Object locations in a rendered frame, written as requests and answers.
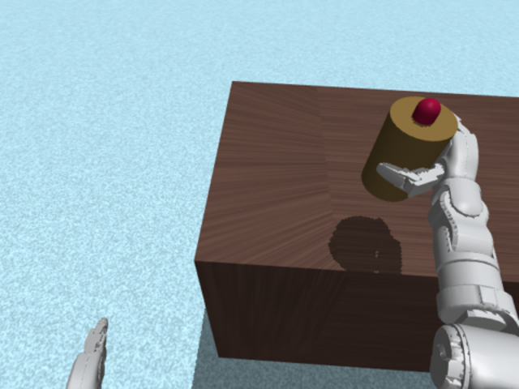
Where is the bottle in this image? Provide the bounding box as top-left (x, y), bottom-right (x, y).
top-left (361, 96), bottom-right (458, 202)

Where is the right robot arm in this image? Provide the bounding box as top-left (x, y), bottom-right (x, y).
top-left (427, 177), bottom-right (519, 389)

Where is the right robot hand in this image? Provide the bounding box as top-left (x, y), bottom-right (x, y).
top-left (376, 106), bottom-right (478, 197)

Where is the left robot hand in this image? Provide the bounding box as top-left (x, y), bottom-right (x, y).
top-left (66, 317), bottom-right (108, 389)

